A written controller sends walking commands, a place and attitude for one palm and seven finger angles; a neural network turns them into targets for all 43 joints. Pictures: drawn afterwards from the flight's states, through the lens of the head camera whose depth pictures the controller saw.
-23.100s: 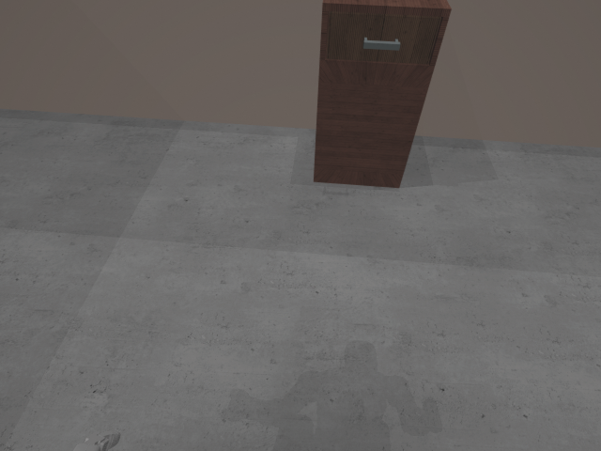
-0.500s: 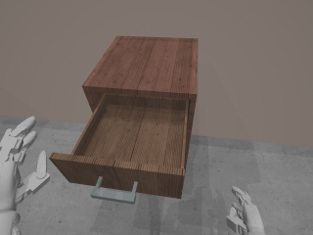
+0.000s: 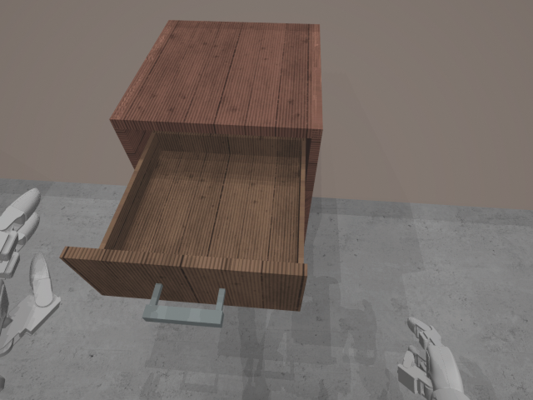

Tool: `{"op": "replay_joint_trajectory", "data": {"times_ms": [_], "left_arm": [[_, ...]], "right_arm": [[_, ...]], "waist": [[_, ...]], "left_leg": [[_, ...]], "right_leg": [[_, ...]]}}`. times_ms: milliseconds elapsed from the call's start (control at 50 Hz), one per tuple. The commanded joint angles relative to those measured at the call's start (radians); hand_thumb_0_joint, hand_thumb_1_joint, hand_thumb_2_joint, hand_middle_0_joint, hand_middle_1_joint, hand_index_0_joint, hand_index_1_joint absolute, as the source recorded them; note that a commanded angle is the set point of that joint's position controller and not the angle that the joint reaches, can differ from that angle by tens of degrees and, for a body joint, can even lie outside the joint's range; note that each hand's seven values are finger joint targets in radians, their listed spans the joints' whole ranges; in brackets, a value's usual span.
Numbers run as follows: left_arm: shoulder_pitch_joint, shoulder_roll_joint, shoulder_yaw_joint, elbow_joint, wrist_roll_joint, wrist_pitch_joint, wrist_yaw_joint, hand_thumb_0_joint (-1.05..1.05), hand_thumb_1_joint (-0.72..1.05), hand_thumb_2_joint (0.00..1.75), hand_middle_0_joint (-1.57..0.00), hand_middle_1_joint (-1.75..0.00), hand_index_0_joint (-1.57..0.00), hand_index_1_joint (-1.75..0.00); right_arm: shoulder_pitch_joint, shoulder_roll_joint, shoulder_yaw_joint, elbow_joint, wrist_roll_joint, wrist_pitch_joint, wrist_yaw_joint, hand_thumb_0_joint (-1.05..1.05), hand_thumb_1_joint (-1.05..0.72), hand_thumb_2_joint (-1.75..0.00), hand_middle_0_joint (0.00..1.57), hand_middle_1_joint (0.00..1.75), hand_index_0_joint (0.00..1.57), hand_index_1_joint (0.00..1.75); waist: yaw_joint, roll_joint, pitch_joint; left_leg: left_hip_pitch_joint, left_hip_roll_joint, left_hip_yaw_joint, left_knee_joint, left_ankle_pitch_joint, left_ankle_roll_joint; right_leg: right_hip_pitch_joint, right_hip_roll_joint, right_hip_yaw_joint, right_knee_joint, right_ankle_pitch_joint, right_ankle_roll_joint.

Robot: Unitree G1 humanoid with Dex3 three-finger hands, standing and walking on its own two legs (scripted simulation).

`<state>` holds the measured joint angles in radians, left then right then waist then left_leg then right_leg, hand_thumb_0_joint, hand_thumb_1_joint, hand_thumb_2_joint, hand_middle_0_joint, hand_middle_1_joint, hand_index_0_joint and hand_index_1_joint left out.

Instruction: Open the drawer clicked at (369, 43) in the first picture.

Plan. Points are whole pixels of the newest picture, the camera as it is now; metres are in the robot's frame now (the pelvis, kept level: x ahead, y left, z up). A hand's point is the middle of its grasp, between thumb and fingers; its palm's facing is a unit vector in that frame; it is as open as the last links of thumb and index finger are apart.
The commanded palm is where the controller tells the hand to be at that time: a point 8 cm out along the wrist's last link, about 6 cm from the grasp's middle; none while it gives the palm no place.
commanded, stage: step back with the hand held close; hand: left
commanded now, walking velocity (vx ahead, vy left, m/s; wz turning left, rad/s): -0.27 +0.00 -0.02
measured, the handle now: (186, 303) +0.27 +0.15 -0.06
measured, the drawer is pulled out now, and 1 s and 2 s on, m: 0.30 0.30 0.30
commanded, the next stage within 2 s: stop stepping back and stand still in 1.06 s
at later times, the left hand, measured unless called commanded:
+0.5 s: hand out of the picture +0.13 +0.24 +0.16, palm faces +0.37 -0.83 -0.42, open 7.4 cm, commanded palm +0.06 +0.29 +0.18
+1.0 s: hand out of the picture +0.06 +0.21 +0.16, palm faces +0.33 -0.82 -0.48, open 7.4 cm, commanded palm -0.01 +0.25 +0.18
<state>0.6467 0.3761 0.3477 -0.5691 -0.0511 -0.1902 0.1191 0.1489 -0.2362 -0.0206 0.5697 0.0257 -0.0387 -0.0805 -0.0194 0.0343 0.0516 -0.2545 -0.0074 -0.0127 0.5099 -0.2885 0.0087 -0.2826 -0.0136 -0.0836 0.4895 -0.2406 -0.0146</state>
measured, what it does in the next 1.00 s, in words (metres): walks backwards: right foot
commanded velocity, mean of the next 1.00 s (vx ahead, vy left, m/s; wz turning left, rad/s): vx -0.34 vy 0.00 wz -0.02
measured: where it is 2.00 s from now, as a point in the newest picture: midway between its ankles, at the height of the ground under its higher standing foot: outside the picture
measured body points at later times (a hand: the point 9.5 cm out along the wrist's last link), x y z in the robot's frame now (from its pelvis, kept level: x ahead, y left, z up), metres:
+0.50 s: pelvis -0.07 +0.01 -0.01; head -0.03 +0.03 +0.44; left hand +0.10 +0.29 +0.18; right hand +0.12 -0.22 -0.09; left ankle -0.02 +0.11 -0.74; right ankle +0.01 -0.11 -0.74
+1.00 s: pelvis -0.14 -0.03 +0.00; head -0.11 -0.02 +0.45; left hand +0.03 +0.25 +0.19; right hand +0.05 -0.26 -0.08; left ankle -0.17 +0.11 -0.69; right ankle -0.09 -0.12 -0.74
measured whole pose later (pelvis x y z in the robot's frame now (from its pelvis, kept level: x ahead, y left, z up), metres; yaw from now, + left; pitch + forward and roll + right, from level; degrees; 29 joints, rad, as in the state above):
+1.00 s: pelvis -0.14 -0.03 +0.00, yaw +0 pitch +3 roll +2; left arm 0.65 0.39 0.38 -0.60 -0.04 -0.22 0.14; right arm 0.13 -0.19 0.00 0.61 0.00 -0.05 -0.08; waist -0.01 -0.06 0.01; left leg -0.43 -0.01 0.00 0.87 -0.45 -0.02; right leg -0.37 -0.01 -0.03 0.50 -0.18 -0.04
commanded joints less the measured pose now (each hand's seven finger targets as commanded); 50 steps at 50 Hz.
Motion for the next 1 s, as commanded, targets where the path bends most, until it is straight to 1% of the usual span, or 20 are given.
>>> {"op": "replay_joint_trajectory", "data": {"times_ms": [0,180,260,360,420,460,500,520,580,640,680,720,760,780,800,820,840,860,900,980], "left_arm": [[0.060,0.171,0.172,-0.236,-0.008,-0.068,0.036,0.00,0.90,0.90,-0.20,-0.30,-0.20,-0.30],[0.038,0.166,0.169,-0.260,-0.004,-0.077,0.051,0.00,0.90,0.90,-0.20,-0.30,-0.20,-0.30],[-0.003,0.149,0.146,-0.269,-0.002,-0.084,0.055,0.00,0.90,0.90,-0.20,-0.30,-0.20,-0.30],[-0.036,0.156,0.137,-0.258,0.001,-0.091,0.068,0.00,0.90,0.90,-0.20,-0.30,-0.20,-0.30],[-0.045,0.150,0.128,-0.274,0.005,-0.088,0.075,0.00,0.90,0.90,-0.20,-0.30,-0.20,-0.30],[-0.033,0.159,0.147,-0.269,0.010,-0.091,0.080,0.00,0.90,0.90,-0.20,-0.30,-0.20,-0.30],[-0.031,0.153,0.151,-0.286,0.023,-0.097,0.082,0.00,0.90,0.90,-0.20,-0.30,-0.20,-0.30],[-0.037,0.155,0.157,-0.295,0.026,-0.102,0.081,0.00,0.90,0.90,-0.20,-0.30,-0.20,-0.30],[0.022,0.170,0.175,-0.282,0.012,-0.103,0.065,0.00,0.90,0.90,-0.20,-0.30,-0.20,-0.30],[0.018,0.152,0.154,-0.297,0.001,-0.120,0.042,0.00,0.90,0.90,-0.20,-0.30,-0.20,-0.30],[0.004,0.154,0.150,-0.309,0.001,-0.125,0.034,0.00,0.90,0.90,-0.20,-0.30,-0.20,-0.30],[0.011,0.136,0.137,-0.308,-0.016,-0.115,0.019,0.00,0.90,0.90,-0.20,-0.30,-0.20,-0.30],[0.044,0.159,0.170,-0.296,-0.030,-0.112,0.015,0.00,0.90,0.90,-0.20,-0.30,-0.20,-0.30],[0.069,0.190,0.204,-0.277,-0.031,-0.107,0.020,0.00,0.90,0.90,-0.20,-0.30,-0.20,-0.30],[0.051,0.187,0.187,-0.275,-0.034,-0.106,0.019,0.00,0.90,0.90,-0.20,-0.30,-0.20,-0.30],[0.025,0.195,0.181,-0.269,-0.035,-0.101,0.025,0.00,0.90,0.90,-0.20,-0.30,-0.20,-0.30],[0.021,0.198,0.183,-0.233,-0.035,-0.089,0.035,0.00,0.90,0.90,-0.20,-0.30,-0.20,-0.30],[0.023,0.176,0.176,-0.220,-0.022,-0.083,0.037,0.00,0.90,0.90,-0.20,-0.30,-0.20,-0.30],[0.006,0.156,0.168,-0.170,0.000,-0.077,0.042,0.00,0.90,0.90,-0.20,-0.30,-0.20,-0.30],[-0.013,0.174,0.147,-0.211,0.020,-0.075,0.060,0.00,0.90,0.90,-0.20,-0.30,-0.20,-0.30]], "right_arm": [[-0.095,-0.084,-0.040,-0.179,0.002,-0.047,-0.007,0.00,-0.90,-0.90,0.20,0.30,0.20,0.30],[-0.082,-0.094,-0.035,-0.178,-0.006,-0.072,-0.007,0.00,-0.90,-0.90,0.20,0.30,0.20,0.30],[-0.062,-0.093,-0.027,-0.179,-0.007,-0.087,-0.003,0.00,-0.90,-0.90,0.20,0.30,0.20,0.30],[-0.044,-0.093,-0.026,-0.158,-0.011,-0.094,-0.003,0.00,-0.90,-0.90,0.20,0.30,0.20,0.30],[-0.049,-0.094,-0.019,-0.151,-0.018,-0.093,-0.006,0.00,-0.90,-0.90,0.20,0.30,0.20,0.30],[-0.065,-0.095,-0.016,-0.163,-0.018,-0.095,-0.009,0.00,-0.90,-0.90,0.20,0.30,0.20,0.30],[-0.075,-0.098,-0.015,-0.179,-0.014,-0.106,-0.011,0.00,-0.90,-0.90,0.20,0.30,0.20,0.30],[-0.077,-0.091,-0.017,-0.182,-0.020,-0.110,-0.013,0.00,-0.90,-0.90,0.20,0.30,0.20,0.30],[-0.064,-0.088,-0.031,-0.164,-0.025,-0.128,-0.001,0.00,-0.90,-0.90,0.20,0.30,0.20,0.30],[-0.042,-0.089,-0.028,-0.124,-0.038,-0.140,0.013,0.00,-0.90,-0.90,0.20,0.30,0.20,0.30],[-0.038,-0.095,-0.029,-0.105,-0.037,-0.146,0.022,0.00,-0.90,-0.90,0.20,0.30,0.20,0.30],[-0.059,-0.096,-0.037,-0.122,-0.021,-0.147,0.032,0.00,-0.90,-0.90,0.20,0.30,0.20,0.30],[-0.079,-0.091,-0.037,-0.137,-0.008,-0.138,0.033,0.00,-0.90,-0.90,0.20,0.30,0.20,0.30],[-0.086,-0.086,-0.042,-0.138,-0.002,-0.129,0.030,0.00,-0.90,-0.90,0.20,0.30,0.20,0.30],[-0.084,-0.070,-0.040,-0.147,0.011,-0.119,0.029,0.00,-0.90,-0.90,0.20,0.30,0.20,0.30],[-0.080,-0.066,-0.048,-0.135,0.018,-0.108,0.029,0.00,-0.90,-0.90,0.20,0.30,0.20,0.30],[-0.110,-0.059,-0.048,-0.116,0.002,-0.092,0.026,0.00,-0.90,-0.90,0.20,0.30,0.20,0.30],[-0.114,-0.033,-0.032,-0.119,-0.011,-0.082,0.020,0.00,-0.90,-0.90,0.20,0.30,0.20,0.30],[-0.136,-0.009,-0.003,-0.127,-0.019,-0.062,0.006,0.00,-0.90,-0.90,0.20,0.30,0.20,0.30],[-0.108,-0.063,-0.009,-0.106,-0.029,-0.060,-0.011,0.00,-0.90,-0.90,0.20,0.30,0.20,0.30]], "waist": [[0.017,-0.005,-0.256],[0.022,0.066,-0.183],[0.014,0.015,-0.151],[0.003,-0.098,-0.127],[0.003,-0.053,-0.119],[0.008,0.033,-0.108],[0.014,0.172,-0.111],[0.019,0.171,-0.113],[0.029,0.113,-0.195],[0.028,0.141,-0.198],[0.025,0.164,-0.249],[0.036,0.136,-0.297],[0.038,0.095,-0.281],[0.034,0.015,-0.278],[0.018,-0.135,-0.259],[0.015,-0.248,-0.228],[0.028,-0.228,-0.196],[0.011,-0.203,-0.174],[0.005,-0.207,-0.141],[0.001,-0.158,-0.169]], "left_leg": [[-0.003,0.114,-0.084,-0.026,0.473,0.022],[-0.210,0.152,-0.139,-0.102,0.158,0.049],[-0.268,0.127,-0.129,-0.068,-0.041,0.053],[-0.144,0.047,-0.080,0.081,-0.178,0.029],[-0.097,0.066,-0.094,0.035,-0.150,0.033],[-0.214,0.131,-0.162,-0.113,-0.179,0.052],[-0.409,0.228,-0.250,-0.262,-0.242,0.086],[-0.431,0.248,-0.266,-0.255,-0.154,0.095],[-0.256,0.248,-0.221,-0.142,0.222,0.092],[-0.108,0.271,-0.230,-0.100,0.491,0.105],[0.048,0.268,-0.194,-0.033,0.734,0.095],[0.032,0.247,-0.152,-0.018,0.618,0.073],[-0.076,0.221,-0.130,-0.008,0.369,0.064],[-0.108,0.174,-0.089,0.054,0.238,0.045],[-0.125,0.072,-0.021,0.201,0.059,0.002],[-0.129,-0.021,0.005,0.451,-0.125,-0.032],[-0.180,-0.028,-0.045,0.663,-0.191,-0.035],[-0.218,-0.008,-0.063,0.701,-0.192,-0.043],[-0.189,0.020,-0.047,0.519,-0.203,-0.046],[-0.101,0.006,0.041,0.000,-0.125,-0.019]], "right_leg": [[0.172,-0.113,0.076,0.028,0.399,-0.013],[0.143,-0.082,0.095,0.083,0.122,-0.004],[0.093,-0.108,0.157,0.036,0.009,-0.013],[-0.103,-0.194,0.254,-0.164,-0.224,-0.054],[-0.136,-0.180,0.207,-0.141,-0.213,-0.050],[-0.037,-0.104,0.146,-0.042,-0.213,-0.009],[0.140,-0.022,0.077,0.173,-0.142,0.018],[0.162,-0.005,0.070,0.225,-0.078,0.021],[0.100,-0.015,0.089,0.217,-0.055,0.015],[0.037,0.001,0.069,0.139,-0.116,0.017],[0.021,-0.001,0.073,0.051,-0.011,0.012],[0.066,-0.008,0.066,0.056,0.006,0.001],[0.099,-0.038,0.083,0.039,0.042,-0.009],[0.084,-0.091,0.139,-0.016,0.137,-0.026],[0.009,-0.219,0.303,-0.131,0.157,-0.074],[-0.107,-0.372,0.465,-0.242,0.107,-0.154],[-0.140,-0.410,0.452,-0.270,0.077,-0.194],[-0.118,-0.378,0.398,-0.238,0.139,-0.195],[-0.081,-0.278,0.262,-0.183,0.255,-0.141],[0.072,-0.210,0.226,-0.121,0.363,-0.077]]}}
